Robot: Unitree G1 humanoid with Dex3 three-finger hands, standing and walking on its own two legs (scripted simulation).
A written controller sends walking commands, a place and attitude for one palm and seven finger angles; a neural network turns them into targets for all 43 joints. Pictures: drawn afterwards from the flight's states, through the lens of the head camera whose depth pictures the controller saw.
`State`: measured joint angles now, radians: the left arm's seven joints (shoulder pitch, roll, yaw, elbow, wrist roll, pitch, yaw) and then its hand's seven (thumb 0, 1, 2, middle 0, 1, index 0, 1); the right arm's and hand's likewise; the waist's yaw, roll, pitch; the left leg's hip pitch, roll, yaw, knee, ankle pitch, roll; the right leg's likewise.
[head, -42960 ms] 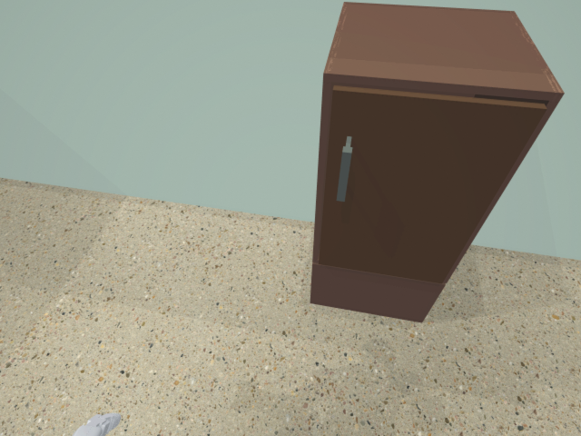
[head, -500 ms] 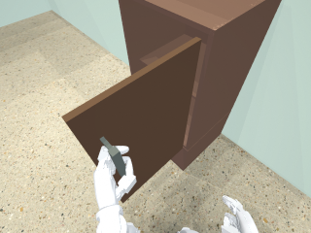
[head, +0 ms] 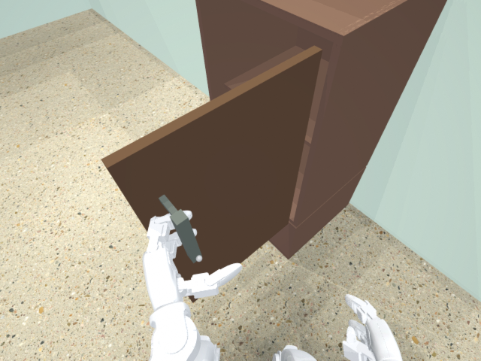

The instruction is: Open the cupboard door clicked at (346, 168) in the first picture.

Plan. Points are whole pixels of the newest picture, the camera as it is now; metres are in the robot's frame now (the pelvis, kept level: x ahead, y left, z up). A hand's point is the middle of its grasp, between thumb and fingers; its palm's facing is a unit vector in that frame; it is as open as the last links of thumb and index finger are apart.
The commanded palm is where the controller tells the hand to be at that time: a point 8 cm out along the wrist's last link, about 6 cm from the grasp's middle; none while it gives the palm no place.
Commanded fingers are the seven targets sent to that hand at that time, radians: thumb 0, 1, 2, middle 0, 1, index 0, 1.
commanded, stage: open thumb and fingers to let go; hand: left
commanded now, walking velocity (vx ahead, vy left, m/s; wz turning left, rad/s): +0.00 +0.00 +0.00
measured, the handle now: (181, 230) +0.32 +0.11 +0.05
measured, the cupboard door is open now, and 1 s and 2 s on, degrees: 89 92 91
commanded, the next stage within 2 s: slide the hand sideways off the handle in 0.34 s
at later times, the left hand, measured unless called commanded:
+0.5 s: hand (197, 257) +0.28 +0.08 +0.04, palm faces +0.23 -0.97 -0.03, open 15.4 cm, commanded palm +0.23 +0.11 +0.04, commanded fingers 0.00 -0.50 0.30 -0.15 -0.30 -0.15 -0.30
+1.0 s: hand (188, 290) +0.22 +0.09 +0.04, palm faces -0.09 -1.00 +0.02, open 16.2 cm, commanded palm +0.20 +0.15 +0.04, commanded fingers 0.00 -0.50 0.30 -0.15 -0.30 -0.15 -0.30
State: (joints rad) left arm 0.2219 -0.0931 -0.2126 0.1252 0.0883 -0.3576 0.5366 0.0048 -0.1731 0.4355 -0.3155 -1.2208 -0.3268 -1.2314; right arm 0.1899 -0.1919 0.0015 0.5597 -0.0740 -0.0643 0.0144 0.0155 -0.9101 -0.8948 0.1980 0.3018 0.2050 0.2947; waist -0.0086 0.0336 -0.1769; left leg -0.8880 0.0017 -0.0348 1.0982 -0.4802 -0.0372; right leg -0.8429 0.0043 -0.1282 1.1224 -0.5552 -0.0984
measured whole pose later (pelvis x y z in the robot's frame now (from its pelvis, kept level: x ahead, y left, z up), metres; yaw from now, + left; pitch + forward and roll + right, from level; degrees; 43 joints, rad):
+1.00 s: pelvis -0.01 +0.05 -0.01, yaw -3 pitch +15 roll -1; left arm 0.38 0.04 -0.29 -0.08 0.04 -0.37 0.16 -0.01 -0.50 0.30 -0.17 -0.31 -0.19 -0.32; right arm 0.25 -0.19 0.03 0.41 -0.02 -0.01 0.03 0.02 -0.91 -0.89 0.20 0.30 0.21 0.29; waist -0.01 0.04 -0.15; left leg -0.93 0.00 0.02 1.19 -0.52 0.03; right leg -0.88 0.00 -0.08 1.18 -0.56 -0.04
